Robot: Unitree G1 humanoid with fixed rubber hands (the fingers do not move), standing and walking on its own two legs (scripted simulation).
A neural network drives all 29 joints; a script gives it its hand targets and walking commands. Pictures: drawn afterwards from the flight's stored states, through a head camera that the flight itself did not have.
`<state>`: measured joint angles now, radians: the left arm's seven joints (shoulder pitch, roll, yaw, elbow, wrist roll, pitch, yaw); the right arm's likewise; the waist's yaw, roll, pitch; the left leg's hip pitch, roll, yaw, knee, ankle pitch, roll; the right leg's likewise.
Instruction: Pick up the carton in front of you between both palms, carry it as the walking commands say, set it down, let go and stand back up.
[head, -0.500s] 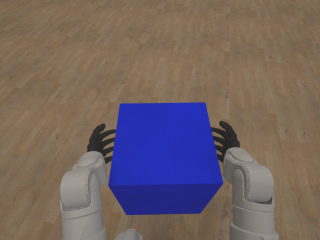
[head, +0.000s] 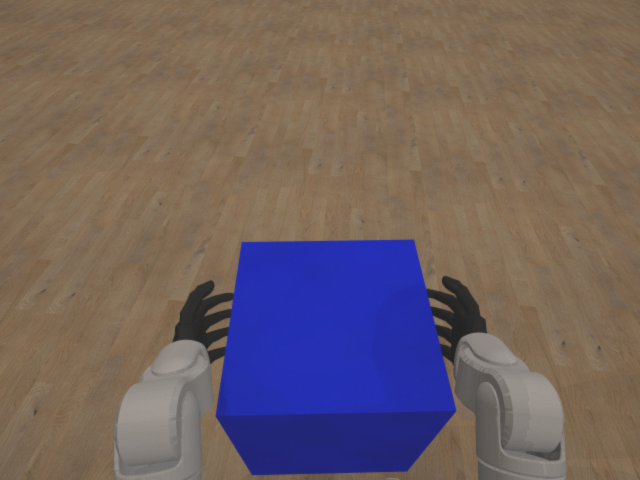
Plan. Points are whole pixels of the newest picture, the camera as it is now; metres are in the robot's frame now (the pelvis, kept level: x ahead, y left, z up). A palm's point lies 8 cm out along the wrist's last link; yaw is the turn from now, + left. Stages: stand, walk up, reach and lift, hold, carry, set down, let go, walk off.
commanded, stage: carry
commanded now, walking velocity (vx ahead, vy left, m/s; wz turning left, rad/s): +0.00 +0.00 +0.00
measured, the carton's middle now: (329, 363) +0.26 -0.01 +0.01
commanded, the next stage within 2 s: none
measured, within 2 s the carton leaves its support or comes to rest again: neither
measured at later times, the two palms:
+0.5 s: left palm (200, 269) +0.37 +0.16 +0.08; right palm (418, 250) +0.39 -0.14 +0.08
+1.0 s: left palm (193, 308) +0.34 +0.17 +0.03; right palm (405, 291) +0.36 -0.12 +0.03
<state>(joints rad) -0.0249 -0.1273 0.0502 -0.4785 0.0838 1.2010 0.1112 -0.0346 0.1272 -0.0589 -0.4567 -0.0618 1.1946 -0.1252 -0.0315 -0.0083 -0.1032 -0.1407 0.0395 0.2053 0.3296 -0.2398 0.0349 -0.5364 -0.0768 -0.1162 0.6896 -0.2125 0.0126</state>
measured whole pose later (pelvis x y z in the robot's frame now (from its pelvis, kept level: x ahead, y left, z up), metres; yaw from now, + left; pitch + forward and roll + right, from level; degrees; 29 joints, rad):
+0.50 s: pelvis +0.13 -0.01 -0.02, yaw +4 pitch +5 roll -2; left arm -0.06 -0.13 0.06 -0.47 0.07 1.19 0.11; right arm -0.07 0.13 -0.07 -0.48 -0.08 1.20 -0.12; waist 0.01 0.02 -0.12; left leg -0.09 0.08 0.12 0.48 -0.45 -0.03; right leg -0.41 -0.06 -0.23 0.52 -0.18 -0.04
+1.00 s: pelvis +0.09 +0.01 -0.02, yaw +4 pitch +1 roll -1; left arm -0.09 -0.13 0.08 -0.10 0.19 0.95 0.04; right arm -0.09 0.13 -0.09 -0.09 -0.18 0.94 -0.04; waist 0.00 0.01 -0.08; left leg -0.10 0.04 0.17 0.56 -0.47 0.02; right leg -0.41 -0.10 -0.20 0.55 -0.14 -0.01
